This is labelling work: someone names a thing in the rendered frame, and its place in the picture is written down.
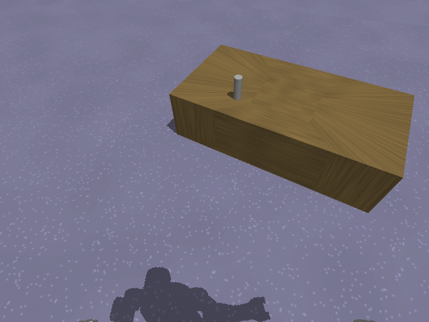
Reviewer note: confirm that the can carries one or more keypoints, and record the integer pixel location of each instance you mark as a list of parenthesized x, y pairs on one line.
[(237, 87)]

